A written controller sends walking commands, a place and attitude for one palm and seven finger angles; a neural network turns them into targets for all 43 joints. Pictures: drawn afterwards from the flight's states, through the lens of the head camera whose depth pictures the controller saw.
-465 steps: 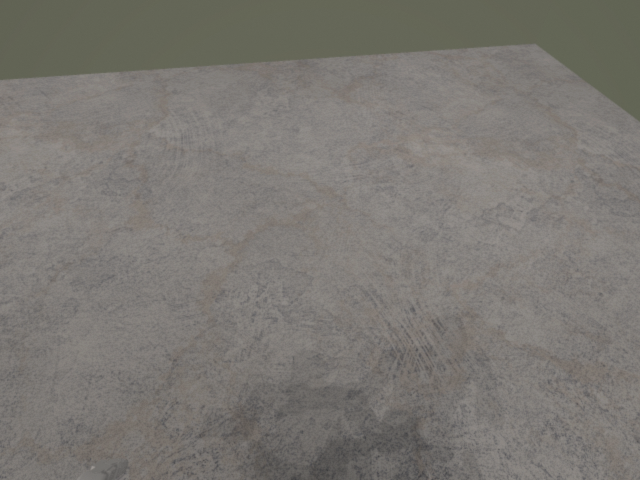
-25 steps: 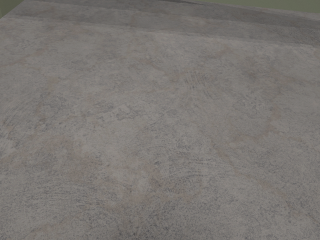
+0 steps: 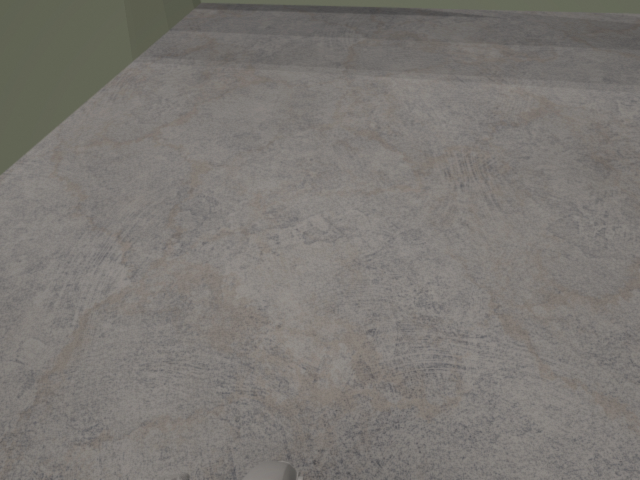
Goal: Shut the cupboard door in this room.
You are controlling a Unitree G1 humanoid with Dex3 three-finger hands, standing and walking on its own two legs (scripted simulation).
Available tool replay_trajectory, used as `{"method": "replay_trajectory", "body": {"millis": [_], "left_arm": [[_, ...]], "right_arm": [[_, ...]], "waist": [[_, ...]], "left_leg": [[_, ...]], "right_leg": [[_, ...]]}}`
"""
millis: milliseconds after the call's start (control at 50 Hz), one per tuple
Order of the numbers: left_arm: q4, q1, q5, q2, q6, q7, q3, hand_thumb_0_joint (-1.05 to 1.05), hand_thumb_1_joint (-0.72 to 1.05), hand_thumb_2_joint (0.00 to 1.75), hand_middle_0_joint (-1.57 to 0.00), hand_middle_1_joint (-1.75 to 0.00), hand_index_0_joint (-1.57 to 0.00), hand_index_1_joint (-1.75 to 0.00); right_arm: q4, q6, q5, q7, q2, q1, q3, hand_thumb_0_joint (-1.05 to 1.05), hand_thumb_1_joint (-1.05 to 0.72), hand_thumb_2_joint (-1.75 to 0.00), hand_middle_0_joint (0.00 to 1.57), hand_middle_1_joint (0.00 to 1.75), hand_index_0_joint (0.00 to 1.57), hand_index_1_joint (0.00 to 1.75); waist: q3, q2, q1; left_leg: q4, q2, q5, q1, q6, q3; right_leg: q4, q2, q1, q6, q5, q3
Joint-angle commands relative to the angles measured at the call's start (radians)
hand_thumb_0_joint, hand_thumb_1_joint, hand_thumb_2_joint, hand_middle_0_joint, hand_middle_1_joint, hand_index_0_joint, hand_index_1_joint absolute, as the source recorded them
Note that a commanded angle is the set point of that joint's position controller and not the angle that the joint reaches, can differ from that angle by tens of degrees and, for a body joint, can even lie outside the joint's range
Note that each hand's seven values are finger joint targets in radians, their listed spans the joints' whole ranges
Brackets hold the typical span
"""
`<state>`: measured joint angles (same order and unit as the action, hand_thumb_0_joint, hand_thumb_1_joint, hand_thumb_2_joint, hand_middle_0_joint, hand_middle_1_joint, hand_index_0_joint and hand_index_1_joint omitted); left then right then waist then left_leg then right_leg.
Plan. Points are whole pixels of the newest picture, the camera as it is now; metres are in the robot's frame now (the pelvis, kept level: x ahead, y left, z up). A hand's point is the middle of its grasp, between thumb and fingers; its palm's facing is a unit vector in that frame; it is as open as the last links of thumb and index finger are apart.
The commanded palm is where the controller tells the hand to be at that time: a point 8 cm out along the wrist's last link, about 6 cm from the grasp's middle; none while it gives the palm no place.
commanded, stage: turn or walk to find it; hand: left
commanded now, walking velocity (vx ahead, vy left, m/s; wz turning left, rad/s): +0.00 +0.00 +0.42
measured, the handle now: out of the picture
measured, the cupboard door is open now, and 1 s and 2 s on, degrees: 82 82 82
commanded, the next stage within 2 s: stand and wait in 1.42 s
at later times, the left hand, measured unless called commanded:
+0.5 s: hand out of the picture -0.02 +0.27 -0.17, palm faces +0.26 -0.94 -0.25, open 7.4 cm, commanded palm none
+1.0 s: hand out of the picture -0.05 +0.18 -0.14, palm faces +0.44 -0.86 -0.26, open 7.4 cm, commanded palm none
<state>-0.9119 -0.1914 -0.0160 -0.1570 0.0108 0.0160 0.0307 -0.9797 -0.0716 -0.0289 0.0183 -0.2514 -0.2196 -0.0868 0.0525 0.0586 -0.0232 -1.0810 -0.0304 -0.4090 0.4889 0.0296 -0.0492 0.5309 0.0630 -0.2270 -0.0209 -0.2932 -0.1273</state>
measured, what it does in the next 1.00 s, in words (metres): steps on the spot, turning left: left foot, then right foot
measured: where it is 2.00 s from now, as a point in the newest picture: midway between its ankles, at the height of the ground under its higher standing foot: outside the picture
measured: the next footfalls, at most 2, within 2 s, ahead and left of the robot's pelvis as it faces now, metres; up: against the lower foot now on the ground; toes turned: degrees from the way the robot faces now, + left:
left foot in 0.28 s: +0.00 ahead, +0.15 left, +0.00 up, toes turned +12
right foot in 0.74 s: +0.05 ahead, -0.08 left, +0.00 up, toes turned +14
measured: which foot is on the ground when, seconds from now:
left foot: up 0.00-0.26, down 0.28-0.74, up 0.76-1.00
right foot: down 0.00-0.30, up 0.32-0.72, down 0.74-1.00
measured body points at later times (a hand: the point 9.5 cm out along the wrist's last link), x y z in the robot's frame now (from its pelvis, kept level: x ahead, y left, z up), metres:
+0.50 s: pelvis -0.02 +0.05 +0.00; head +0.01 +0.07 +0.45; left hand -0.03 +0.32 -0.15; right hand +0.12 -0.17 -0.13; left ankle -0.04 +0.15 -0.74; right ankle -0.02 -0.11 -0.66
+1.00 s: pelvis -0.03 -0.02 +0.01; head +0.00 -0.04 +0.45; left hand -0.07 +0.23 -0.12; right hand +0.09 -0.25 -0.16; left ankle -0.14 +0.12 -0.65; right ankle +0.01 -0.09 -0.74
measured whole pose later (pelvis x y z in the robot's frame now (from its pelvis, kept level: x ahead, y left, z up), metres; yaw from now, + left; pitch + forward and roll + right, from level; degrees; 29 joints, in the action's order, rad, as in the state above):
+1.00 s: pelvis -0.03 -0.02 +0.01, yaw +26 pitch -1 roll +2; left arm -0.93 -0.21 -0.02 -0.15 0.01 0.02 0.03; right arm -1.01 -0.08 -0.03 0.02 -0.26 -0.26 -0.09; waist 0.06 0.04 -0.03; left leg -1.12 0.03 -0.37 0.46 0.06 -0.03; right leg 0.49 0.09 -0.22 -0.03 -0.25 -0.18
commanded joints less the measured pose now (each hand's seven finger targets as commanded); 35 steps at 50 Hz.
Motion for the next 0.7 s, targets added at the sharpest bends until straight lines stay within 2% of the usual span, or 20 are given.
{"method": "replay_trajectory", "body": {"millis": [0,40,100,160,200,220,240,260,280,300,320,360,380,400,440,520,580,640,660,680], "left_arm": [[0.061,0.003,-0.008,-0.194,-0.025,0.02,0.047,0.0,0.9,0.9,-0.2,-0.3,-0.2,-0.3],[0.046,-0.032,-0.011,-0.212,-0.022,0.02,0.052,0.0,0.9,0.9,-0.2,-0.3,-0.2,-0.3],[0.018,-0.085,-0.015,-0.239,-0.018,0.016,0.058,0.0,0.9,0.9,-0.2,-0.3,-0.2,-0.3],[0.0,-0.107,-0.017,-0.263,-0.013,0.014,0.068,0.0,0.9,0.9,-0.2,-0.3,-0.2,-0.3],[-0.007,-0.096,-0.015,-0.267,-0.009,0.014,0.07,0.0,0.9,0.9,-0.2,-0.3,-0.2,-0.3],[-0.008,-0.076,-0.008,-0.267,-0.006,0.013,0.071,0.0,0.9,0.9,-0.2,-0.3,-0.2,-0.3],[-0.002,-0.077,0.002,-0.242,0.001,0.011,0.068,0.0,0.9,0.9,-0.2,-0.3,-0.2,-0.3],[0.024,-0.093,0.008,-0.186,0.008,0.005,0.06,0.0,0.9,0.9,-0.2,-0.3,-0.2,-0.3],[0.059,-0.029,-0.001,-0.15,0.014,0.004,0.037,0.0,0.9,0.9,-0.2,-0.3,-0.2,-0.3],[0.055,0.021,-0.003,-0.157,0.03,0.014,0.038,0.0,0.9,0.9,-0.2,-0.3,-0.2,-0.3],[0.046,0.052,0.001,-0.166,0.031,0.01,0.045,0.0,0.9,0.9,-0.2,-0.3,-0.2,-0.3],[0.014,0.011,0.002,-0.167,0.025,-0.002,0.049,0.0,0.9,0.9,-0.2,-0.3,-0.2,-0.3],[0.003,-0.012,0.002,-0.168,0.021,-0.006,0.049,0.0,0.9,0.9,-0.2,-0.3,-0.2,-0.3],[0.001,-0.005,0.002,-0.166,0.02,-0.006,0.048,0.0,0.9,0.9,-0.2,-0.3,-0.2,-0.3],[0.007,0.0,0.003,-0.165,0.021,-0.003,0.045,0.0,0.9,0.9,-0.2,-0.3,-0.2,-0.3],[0.034,0.042,0.005,-0.153,0.021,0.001,0.039,0.0,0.9,0.9,-0.2,-0.3,-0.2,-0.3],[0.052,0.055,0.009,-0.142,0.018,0.003,0.036,0.0,0.9,0.9,-0.2,-0.3,-0.2,-0.3],[0.046,0.001,0.013,-0.141,0.011,0.004,0.038,0.0,0.9,0.9,-0.2,-0.3,-0.2,-0.3],[0.038,-0.039,0.012,-0.147,0.006,0.005,0.039,0.0,0.9,0.9,-0.2,-0.3,-0.2,-0.3],[0.029,-0.077,0.01,-0.163,-0.003,0.008,0.043,0.0,0.9,0.9,-0.2,-0.3,-0.2,-0.3]], "right_arm": [[0.063,0.014,0.007,0.001,-0.051,-0.004,-0.013,0.0,-0.9,-0.9,0.2,0.3,0.2,0.3],[0.069,0.014,0.008,0.0,-0.049,0.028,-0.008,0.0,-0.9,-0.9,0.2,0.3,0.2,0.3],[0.078,0.021,0.014,-0.002,-0.039,0.083,0.004,0.0,-0.9,-0.9,0.2,0.3,0.2,0.3],[0.082,0.033,0.021,-0.006,-0.032,0.095,0.015,0.0,-0.9,-0.9,0.2,0.3,0.2,0.3],[0.075,0.043,0.023,-0.009,-0.035,0.058,0.017,0.0,-0.9,-0.9,0.2,0.3,0.2,0.3],[0.061,0.048,0.021,-0.01,-0.045,0.016,0.016,0.0,-0.9,-0.9,0.2,0.3,0.2,0.3],[0.055,0.058,0.018,-0.008,-0.084,-0.017,0.008,0.0,-0.9,-0.9,0.2,0.3,0.2,0.3],[0.059,0.067,0.009,-0.011,-0.181,-0.041,-0.014,0.0,-0.9,-0.9,0.2,0.3,0.2,0.3],[0.051,0.057,0.014,-0.013,-0.236,-0.089,-0.022,0.0,-0.9,-0.9,0.2,0.3,0.2,0.3],[0.031,0.062,0.01,-0.029,-0.215,-0.103,-0.021,0.0,-0.9,-0.9,0.2,0.3,0.2,0.3],[0.035,0.059,0.009,-0.038,-0.192,-0.068,-0.015,0.0,-0.9,-0.9,0.2,0.3,0.2,0.3],[0.06,0.064,0.009,-0.04,-0.149,0.025,0.003,0.0,-0.9,-0.9,0.2,0.3,0.2,0.3],[0.065,0.069,0.012,-0.039,-0.143,0.03,0.005,0.0,-0.9,-0.9,0.2,0.3,0.2,0.3],[0.064,0.072,0.012,-0.039,-0.139,0.02,0.004,0.0,-0.9,-0.9,0.2,0.3,0.2,0.3],[0.062,0.072,0.014,-0.038,-0.139,0.002,0.001,0.0,-0.9,-0.9,0.2,0.3,0.2,0.3],[0.063,0.066,0.009,-0.036,-0.145,-0.022,-0.008,0.0,-0.9,-0.9,0.2,0.3,0.2,0.3],[0.071,0.057,0.003,-0.033,-0.147,-0.011,-0.014,0.0,-0.9,-0.9,0.2,0.3,0.2,0.3],[0.084,0.051,0.002,-0.029,-0.152,0.016,-0.018,0.0,-0.9,-0.9,0.2,0.3,0.2,0.3],[0.089,0.049,0.005,-0.028,-0.15,0.028,-0.019,0.0,-0.9,-0.9,0.2,0.3,0.2,0.3],[0.093,0.049,0.011,-0.025,-0.137,0.032,-0.022,0.0,-0.9,-0.9,0.2,0.3,0.2,0.3]], "waist": [[-0.01,-0.222,0.014],[-0.014,-0.232,0.034],[-0.034,-0.246,0.067],[-0.075,-0.266,0.079],[-0.103,-0.269,0.057],[-0.117,-0.256,0.029],[-0.138,-0.153,0.008],[-0.156,0.117,-0.004],[-0.117,0.216,-0.031],[-0.12,0.226,-0.051],[-0.072,0.193,-0.038],[-0.049,0.123,0.011],[-0.073,0.097,0.018],[-0.077,0.096,0.012],[-0.086,0.08,0.009],[-0.082,0.074,-0.009],[-0.069,0.088,-0.009],[-0.08,0.111,0.017],[-0.093,0.089,0.037],[-0.109,0.055,0.056]], "left_leg": [[-0.081,0.052,0.034,0.045,0.032,0.016],[0.0,0.06,-0.001,0.032,0.04,0.038],[0.155,0.059,-0.053,-0.008,0.039,0.075],[0.302,0.049,-0.067,-0.075,0.028,0.113],[0.468,0.04,0.011,-0.157,0.021,0.141],[0.584,0.045,0.123,-0.243,0.014,0.144],[0.705,0.083,0.263,-0.379,-0.006,0.1],[0.739,0.302,0.517,-0.523,-0.094,-0.181],[0.746,0.429,0.729,-0.481,-0.18,-0.273],[0.758,0.409,0.714,-0.428,-0.183,-0.277],[0.751,0.371,0.686,-0.395,-0.19,-0.248],[0.739,0.289,0.675,-0.378,-0.177,-0.149],[0.734,0.274,0.689,-0.402,-0.171,-0.123],[0.735,0.263,0.714,-0.403,-0.169,-0.115],[0.732,0.261,0.734,-0.427,-0.176,-0.125],[0.729,0.275,0.683,-0.429,-0.202,-0.188],[0.719,0.266,0.63,-0.356,-0.203,-0.238],[0.693,0.23,0.575,-0.273,-0.182,-0.268],[0.665,0.211,0.542,-0.25,-0.165,-0.26],[0.617,0.179,0.467,-0.192,-0.13,-0.242]], "right_leg": [[-0.227,0.246,0.034,-0.089,0.239,0.145],[-0.218,0.263,0.068,-0.102,0.265,0.134],[-0.18,0.279,0.126,-0.115,0.386,0.121],[-0.121,0.293,0.165,-0.123,0.503,0.104],[-0.053,0.283,0.164,-0.089,0.538,0.071],[-0.006,0.27,0.125,-0.054,0.485,0.035],[0.1,0.236,0.024,-0.001,0.383,-0.006],[0.28,0.117,-0.215,0.072,0.016,-0.059],[0.431,0.063,-0.3,0.091,-0.34,-0.014],[0.513,0.063,-0.306,0.092,-0.327,0.077],[0.565,0.062,-0.329,0.089,-0.27,0.1],[0.598,0.057,-0.318,0.094,-0.153,0.101],[0.597,0.054,-0.313,0.098,-0.129,0.096],[0.589,0.051,-0.305,0.103,-0.116,0.099],[0.562,0.043,-0.306,0.111,-0.108,0.102],[0.448,0.027,-0.288,0.114,-0.146,0.106],[0.3,0.002,-0.197,0.102,-0.168,0.1],[0.127,-0.032,-0.068,0.089,-0.095,0.082],[0.035,-0.037,-0.005,0.086,-0.016,0.072],[-0.095,-0.021,0.097,0.083,0.082,0.076]]}}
